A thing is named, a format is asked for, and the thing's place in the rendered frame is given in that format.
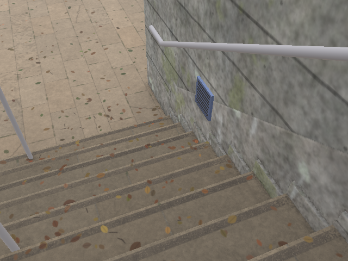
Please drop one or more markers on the stairs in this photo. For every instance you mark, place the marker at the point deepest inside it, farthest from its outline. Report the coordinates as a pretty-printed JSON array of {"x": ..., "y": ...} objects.
[{"x": 149, "y": 192}]

